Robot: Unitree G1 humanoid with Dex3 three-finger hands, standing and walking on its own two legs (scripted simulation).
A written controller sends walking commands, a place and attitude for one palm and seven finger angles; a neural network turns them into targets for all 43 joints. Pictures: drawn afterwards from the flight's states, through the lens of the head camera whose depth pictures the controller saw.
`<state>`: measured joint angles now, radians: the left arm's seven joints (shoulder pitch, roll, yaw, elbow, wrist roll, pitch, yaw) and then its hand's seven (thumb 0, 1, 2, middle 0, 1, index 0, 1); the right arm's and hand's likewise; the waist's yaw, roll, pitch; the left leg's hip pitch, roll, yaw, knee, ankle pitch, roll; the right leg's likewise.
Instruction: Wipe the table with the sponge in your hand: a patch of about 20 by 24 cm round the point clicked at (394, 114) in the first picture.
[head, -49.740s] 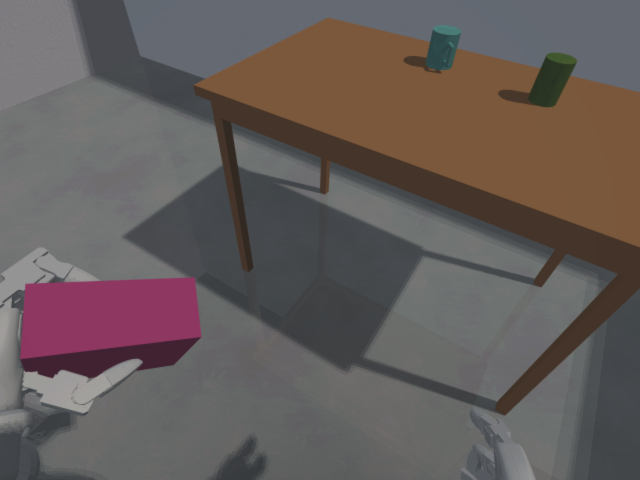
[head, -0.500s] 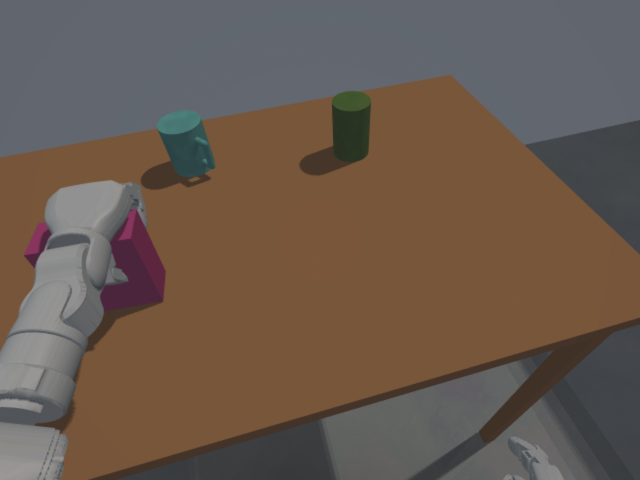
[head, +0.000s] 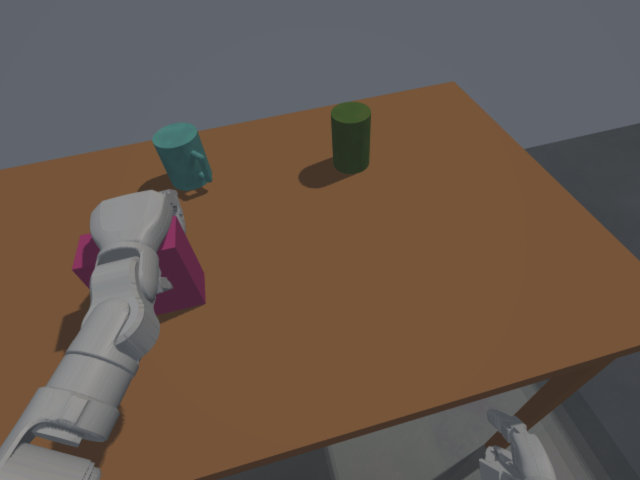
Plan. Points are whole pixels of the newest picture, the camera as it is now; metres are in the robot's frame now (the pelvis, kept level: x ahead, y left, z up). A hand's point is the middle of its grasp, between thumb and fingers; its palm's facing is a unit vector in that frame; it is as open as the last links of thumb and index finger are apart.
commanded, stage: wipe back along the middle lane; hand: left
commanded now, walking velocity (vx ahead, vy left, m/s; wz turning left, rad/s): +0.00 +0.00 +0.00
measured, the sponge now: (153, 281) +0.34 +0.29 +0.04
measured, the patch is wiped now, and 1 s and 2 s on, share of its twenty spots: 0.10 0.20 0.35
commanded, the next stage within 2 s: slide across to the third lane in 1.62 s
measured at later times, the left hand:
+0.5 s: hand (165, 272) +0.31 +0.24 +0.10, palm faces +0.06 -0.04 -1.00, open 9.8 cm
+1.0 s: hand (173, 297) +0.28 +0.21 +0.10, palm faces +0.12 -0.09 -0.99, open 9.8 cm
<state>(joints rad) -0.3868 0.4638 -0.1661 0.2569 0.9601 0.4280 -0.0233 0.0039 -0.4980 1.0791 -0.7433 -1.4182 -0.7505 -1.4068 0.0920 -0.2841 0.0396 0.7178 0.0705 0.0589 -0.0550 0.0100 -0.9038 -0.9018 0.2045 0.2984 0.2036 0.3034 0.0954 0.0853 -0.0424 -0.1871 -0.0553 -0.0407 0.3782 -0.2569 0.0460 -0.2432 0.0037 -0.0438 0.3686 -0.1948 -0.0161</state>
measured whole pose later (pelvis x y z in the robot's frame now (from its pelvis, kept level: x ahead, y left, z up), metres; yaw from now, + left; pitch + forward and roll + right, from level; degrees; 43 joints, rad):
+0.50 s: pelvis -0.01 -0.01 +0.00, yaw -2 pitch +2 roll +0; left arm -0.21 0.41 -0.18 0.08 0.98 0.51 0.02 0.02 -0.47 1.06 -0.71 -1.45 -0.73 -1.42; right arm 0.07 -0.28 0.05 0.71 0.08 0.10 -0.03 0.01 -0.90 -0.90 0.20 0.30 0.20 0.30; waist 0.10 0.11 -0.06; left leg -0.17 -0.04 -0.01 0.40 -0.27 0.04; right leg -0.25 0.02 -0.02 0.42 -0.21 -0.03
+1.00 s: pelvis +0.00 -0.01 -0.01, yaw -3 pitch +1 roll +0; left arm 0.00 0.38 -0.20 -0.17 0.98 0.56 0.04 0.02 -0.46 1.05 -0.65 -1.48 -0.72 -1.40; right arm 0.08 -0.28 0.04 0.70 0.08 0.10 0.01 0.01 -0.91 -0.90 0.20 0.30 0.19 0.30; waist 0.10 0.12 -0.06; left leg -0.16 -0.04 0.00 0.44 -0.30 0.04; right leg -0.24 0.03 0.00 0.47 -0.24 -0.03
